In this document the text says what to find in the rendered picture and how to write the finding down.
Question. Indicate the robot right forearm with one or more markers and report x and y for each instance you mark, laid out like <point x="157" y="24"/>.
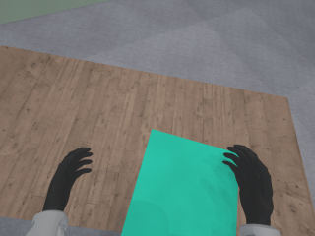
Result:
<point x="253" y="229"/>

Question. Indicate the right robot hand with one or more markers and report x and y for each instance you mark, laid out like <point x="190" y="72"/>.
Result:
<point x="254" y="182"/>

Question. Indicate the pedestal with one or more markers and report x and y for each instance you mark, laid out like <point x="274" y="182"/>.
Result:
<point x="51" y="105"/>

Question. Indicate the carton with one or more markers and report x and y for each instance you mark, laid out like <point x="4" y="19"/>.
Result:
<point x="183" y="189"/>

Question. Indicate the left robot hand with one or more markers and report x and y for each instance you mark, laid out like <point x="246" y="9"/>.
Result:
<point x="64" y="178"/>

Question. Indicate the robot left forearm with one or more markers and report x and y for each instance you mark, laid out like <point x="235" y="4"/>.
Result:
<point x="49" y="223"/>

